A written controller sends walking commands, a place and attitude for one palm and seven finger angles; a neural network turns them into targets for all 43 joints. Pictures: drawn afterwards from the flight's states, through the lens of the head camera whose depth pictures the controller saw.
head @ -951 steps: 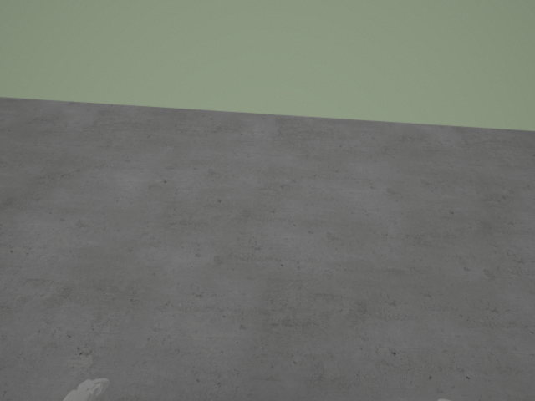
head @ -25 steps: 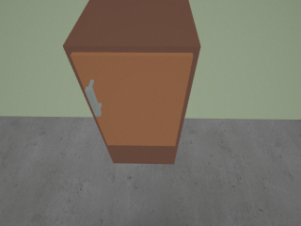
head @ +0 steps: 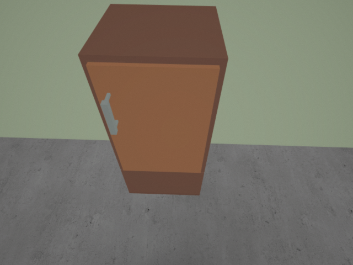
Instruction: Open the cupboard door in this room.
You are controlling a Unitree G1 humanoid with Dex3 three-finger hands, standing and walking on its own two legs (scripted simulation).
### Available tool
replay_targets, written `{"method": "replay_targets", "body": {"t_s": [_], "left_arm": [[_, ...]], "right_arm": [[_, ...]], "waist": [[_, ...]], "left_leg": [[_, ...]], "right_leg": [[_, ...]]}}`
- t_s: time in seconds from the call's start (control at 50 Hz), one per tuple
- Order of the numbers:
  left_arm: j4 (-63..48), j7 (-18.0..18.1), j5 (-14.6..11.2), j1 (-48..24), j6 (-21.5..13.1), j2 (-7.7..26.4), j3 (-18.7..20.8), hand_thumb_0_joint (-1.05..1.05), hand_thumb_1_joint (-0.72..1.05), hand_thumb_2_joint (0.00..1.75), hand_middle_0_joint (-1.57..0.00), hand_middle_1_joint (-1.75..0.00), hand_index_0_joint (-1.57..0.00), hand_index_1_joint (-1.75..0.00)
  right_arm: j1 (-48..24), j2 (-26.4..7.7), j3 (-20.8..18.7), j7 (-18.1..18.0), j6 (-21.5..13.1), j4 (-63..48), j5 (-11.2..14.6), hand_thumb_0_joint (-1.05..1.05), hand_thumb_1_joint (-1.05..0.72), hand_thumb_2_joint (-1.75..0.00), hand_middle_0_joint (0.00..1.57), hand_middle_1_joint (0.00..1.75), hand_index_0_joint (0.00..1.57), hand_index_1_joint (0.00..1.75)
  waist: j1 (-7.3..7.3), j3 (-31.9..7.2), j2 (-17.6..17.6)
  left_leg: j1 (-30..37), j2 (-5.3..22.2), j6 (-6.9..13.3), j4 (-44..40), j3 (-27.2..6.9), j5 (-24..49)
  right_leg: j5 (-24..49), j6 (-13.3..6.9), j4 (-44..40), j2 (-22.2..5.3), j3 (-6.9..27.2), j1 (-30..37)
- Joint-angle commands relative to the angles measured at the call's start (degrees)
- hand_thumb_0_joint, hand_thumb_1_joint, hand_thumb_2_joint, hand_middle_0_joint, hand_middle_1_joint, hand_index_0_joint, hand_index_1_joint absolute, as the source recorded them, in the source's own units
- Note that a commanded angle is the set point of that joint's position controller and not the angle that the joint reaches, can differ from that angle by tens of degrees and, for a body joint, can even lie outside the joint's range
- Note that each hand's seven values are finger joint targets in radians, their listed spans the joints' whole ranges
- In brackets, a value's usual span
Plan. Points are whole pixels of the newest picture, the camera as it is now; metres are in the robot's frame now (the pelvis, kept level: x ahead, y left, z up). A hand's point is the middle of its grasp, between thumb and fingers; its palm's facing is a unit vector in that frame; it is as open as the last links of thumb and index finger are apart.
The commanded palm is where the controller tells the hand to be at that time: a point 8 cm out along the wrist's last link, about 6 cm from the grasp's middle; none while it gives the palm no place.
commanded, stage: come to a stop and stand still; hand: left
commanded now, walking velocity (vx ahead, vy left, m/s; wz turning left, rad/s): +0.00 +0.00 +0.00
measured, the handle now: (111, 114) +0.57 +0.25 -0.04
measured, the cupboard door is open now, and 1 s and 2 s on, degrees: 0 0 0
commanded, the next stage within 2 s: look again from close up in 0.02 s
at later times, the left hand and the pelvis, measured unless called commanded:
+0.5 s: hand out of the picture +0.04 +0.22 -0.17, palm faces +0.02 -0.97 -0.22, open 7.3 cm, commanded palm none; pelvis +0.02 +0.04 +0.00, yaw +0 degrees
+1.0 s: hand (88, 208) +0.24 +0.22 +0.00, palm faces +0.12 -0.99 -0.03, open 7.8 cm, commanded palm +0.15 +0.28 -0.06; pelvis +0.01 +0.02 -0.04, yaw +0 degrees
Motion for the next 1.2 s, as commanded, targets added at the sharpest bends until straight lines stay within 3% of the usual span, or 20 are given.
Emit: {"method": "replay_targets", "body": {"t_s": [0.0,0.08,0.1,0.12,0.14,0.2,0.28,0.68,0.7,0.72,0.74,0.76,0.78,0.82,0.88,0.92,0.98,1.02,1.12,1.18], "left_arm": [[-1.55,0.12,0.02,2.77,-1.22,5.33,0.96,0.00,0.90,0.90,-0.20,-0.30,-0.20,-0.30],[-0.37,0.19,0.06,3.77,-1.37,4.59,0.75,0.00,0.90,0.90,-0.20,-0.30,-0.20,-0.30],[2.32,2.59,0.61,10.12,-2.42,6.29,0.44,0.00,0.90,0.90,-0.20,-0.30,-0.20,-0.30],[-0.86,2.03,0.44,4.89,-2.93,9.49,0.68,0.00,0.90,0.90,-0.20,-0.30,-0.20,-0.30],[-1.99,1.59,0.39,2.34,-2.73,9.03,0.97,0.00,0.90,0.90,-0.20,-0.30,-0.20,-0.30],[-1.65,1.39,0.32,2.63,-2.73,5.53,0.50,0.00,0.90,0.90,-0.20,-0.30,-0.20,-0.30],[-0.56,1.05,0.37,4.80,-1.94,3.77,0.17,0.00,0.90,0.90,-0.20,-0.30,-0.20,-0.30],[0.24,0.84,0.42,3.97,-1.67,5.38,0.34,0.00,0.90,0.90,-0.20,-0.30,-0.20,-0.30],[2.00,3.13,0.60,8.39,-1.90,6.42,0.03,0.00,0.90,0.90,-0.20,-0.30,-0.20,-0.30],[-86.92,2.88,-9.95,-36.54,-14.62,21.66,10.83,0.00,0.88,0.89,-0.20,-0.32,-0.20,-0.32],[-70.11,4.18,-5.63,-7.08,-11.58,16.10,8.63,0.00,0.85,0.88,-0.20,-0.33,-0.20,-0.33],[-65.54,6.83,-7.62,-5.25,-9.17,11.43,6.06,0.00,0.83,0.87,-0.21,-0.34,-0.21,-0.34],[-53.88,5.88,-8.21,11.28,-4.02,-2.72,-1.20,0.00,0.81,0.86,-0.21,-0.36,-0.21,-0.36],[-62.99,3.54,-8.91,0.91,-8.66,4.12,4.81,0.00,0.76,0.84,-0.21,-0.39,-0.21,-0.39],[-46.09,-3.45,-10.33,18.44,-17.84,0.45,8.40,0.00,0.69,0.81,-0.22,-0.43,-0.22,-0.43],[-44.78,-10.82,-13.02,22.86,-26.35,0.94,10.61,0.00,0.64,0.79,-0.22,-0.47,-0.22,-0.47],[-44.36,-22.98,-15.68,18.69,-35.89,6.08,14.21,0.00,0.57,0.76,-0.22,-0.51,-0.22,-0.51],[-47.98,-25.99,-16.76,16.15,-35.94,9.37,17.41,0.00,0.53,0.74,-0.23,-0.54,-0.23,-0.54],[-72.55,-24.25,-21.67,0.98,-37.10,13.43,20.76,0.00,0.41,0.69,-0.24,-0.62,-0.24,-0.62],[-81.36,-22.61,-20.04,-4.25,-38.71,14.40,18.37,0.00,0.34,0.66,-0.24,-0.66,-0.24,-0.66]], "right_arm": [[2.84,-4.34,-0.55,-0.38,-1.62,-1.48,0.32,0.00,-0.90,-0.90,0.20,0.30,0.20,0.30],[3.58,-3.88,-0.41,-0.54,-1.75,-0.77,0.44,0.00,-0.90,-0.90,0.20,0.30,0.20,0.30],[-4.52,-6.85,-1.15,-0.03,-1.96,-4.49,0.97,0.00,-0.90,-0.90,0.20,0.30,0.20,0.30],[0.75,-3.18,-0.84,0.33,-0.92,-6.15,0.93,0.00,-0.90,-0.90,0.20,0.30,0.20,0.30],[2.54,-2.93,-0.88,0.40,-0.77,-5.20,0.59,0.00,-0.90,-0.90,0.20,0.30,0.20,0.30],[5.89,-3.70,-0.49,0.44,-1.74,-5.16,0.34,0.00,-0.90,-0.90,0.20,0.30,0.20,0.30],[3.79,-5.21,-0.30,-0.12,-2.36,-6.09,0.36,0.00,-0.90,-0.90,0.20,0.30,0.20,0.30],[1.53,-6.73,-0.36,-0.70,-2.88,-3.35,0.73,0.00,-0.90,-0.90,0.20,0.30,0.20,0.30],[-4.01,-8.74,-0.83,-0.25,-2.53,-7.15,1.45,0.00,-0.90,-0.90,0.20,0.30,0.20,0.30],[-2.69,-17.01,-2.57,-2.48,-11.12,-25.80,3.71,0.00,-0.90,-0.90,0.20,0.30,0.20,0.30],[-7.33,-11.40,-0.75,-4.61,-16.34,-22.89,3.35,0.00,-0.90,-0.90,0.20,0.30,0.20,0.30],[-7.37,-11.69,-1.64,-4.90,-17.95,-19.27,3.88,0.00,-0.90,-0.90,0.20,0.30,0.20,0.30],[-5.86,-9.28,-1.42,-4.22,-17.69,-19.06,4.32,0.00,-0.90,-0.90,0.20,0.30,0.20,0.30],[-6.71,-12.37,-3.06,-3.80,-18.89,-24.98,3.29,0.00,-0.90,-0.90,0.20,0.30,0.20,0.30],[-7.30,-11.58,-4.44,-2.17,-18.65,-29.42,2.19,0.00,-0.90,-0.90,0.20,0.30,0.20,0.30],[-9.14,-11.81,-5.65,-0.84,-18.61,-32.51,1.58,0.00,-0.90,-0.90,0.20,0.30,0.20,0.30],[-10.77,-13.17,-6.33,1.09,-18.77,-37.77,2.11,0.00,-0.90,-0.90,0.20,0.30,0.20,0.30],[-11.33,-13.05,-6.30,0.90,-18.48,-41.02,2.64,0.00,-0.90,-0.90,0.20,0.30,0.20,0.30],[-9.07,-12.04,-5.62,-0.65,-18.30,-43.97,2.40,0.00,-0.90,-0.90,0.20,0.30,0.20,0.30],[-6.67,-12.17,-5.16,-2.29,-18.39,-40.73,1.60,0.00,-0.90,-0.90,0.20,0.30,0.20,0.30]], "waist": [[0.72,0.48,-0.93],[0.72,1.10,0.40],[3.98,0.41,0.69],[-1.47,-5.14,0.49],[-1.75,-3.59,2.41],[-1.96,-1.96,2.75],[0.11,1.92,3.55],[0.48,-0.69,-0.36],[2.81,1.42,-7.09],[-5.06,-27.49,4.00],[1.41,-24.70,13.62],[-0.87,-19.56,11.58],[-1.13,-11.07,8.26],[-2.85,-4.24,4.50],[1.60,-1.60,-12.55],[3.83,-5.50,-15.98],[4.10,-10.96,-5.35],[5.08,-17.30,-0.56],[2.57,-27.47,8.84],[-0.89,-28.88,8.96]], "left_leg": [[-1.17,2.03,2.57,-4.81,-2.93,-2.01],[-1.28,2.28,2.54,-5.14,-2.98,-1.09],[-3.32,2.49,0.76,7.84,-0.25,-3.13],[-2.27,0.29,1.06,9.83,-0.67,-9.40],[-0.01,0.23,1.63,8.73,-0.48,-8.08],[-1.38,2.24,3.24,2.40,-3.37,0.22],[-6.96,3.52,4.35,-2.89,-6.12,-1.33],[0.03,2.78,4.46,-3.30,-3.92,7.12],[-3.41,3.97,2.68,7.47,-2.51,8.67],[11.02,-2.57,3.85,0.46,-2.11,14.15],[15.17,-0.50,3.76,0.07,-0.87,20.90],[8.53,-1.04,1.52,0.02,-0.88,14.88],[3.35,-0.70,2.05,-0.69,-1.99,9.64],[-4.30,-2.18,2.25,3.13,-3.40,1.59],[-16.97,-3.12,1.80,11.32,-3.02,-0.71],[-23.84,-3.91,1.50,18.42,-1.52,-2.48],[-29.30,-5.36,1.05,26.98,-0.30,-2.51],[-32.44,-5.60,1.94,30.94,0.94,-3.19],[-32.02,-3.89,3.19,37.24,-1.12,-6.21],[-31.20,-2.42,4.08,40.41,-2.54,-3.27]], "right_leg": [[-5.88,-0.56,-9.16,-5.84,7.66,-1.94],[-3.86,-0.57,-8.75,-5.75,7.00,-1.57],[15.27,0.89,-8.96,-10.16,11.53,-1.46],[0.76,-2.42,-10.92,-14.18,14.87,-1.97],[-10.59,-3.74,-11.37,-12.78,12.95,-6.55],[-5.33,-1.59,-4.47,-6.04,6.16,-5.29],[-2.44,-0.41,-1.76,-4.21,4.41,-1.41],[7.34,0.89,-2.71,-5.99,4.71,1.32],[21.68,1.41,-4.89,-8.70,8.37,-0.14],[19.41,0.30,1.54,-2.49,1.91,3.40],[9.07,-0.45,4.34,-0.44,0.68,0.90],[3.12,-0.05,4.53,0.09,-1.76,-2.26],[0.62,0.78,4.06,-0.45,-2.87,-6.43],[-0.10,0.95,3.43,-0.51,-3.23,-10.84],[-4.41,0.85,10.10,0.86,-5.16,-18.80],[-4.23,0.70,16.54,0.77,-3.71,-22.70],[-0.48,-0.35,24.01,-0.34,-0.21,-24.42],[-0.47,-0.06,27.15,-0.70,2.35,-25.29],[-8.86,0.61,29.02,0.01,6.15,-29.75],[-4.48,0.29,31.04,1.04,5.84,-32.95]]}}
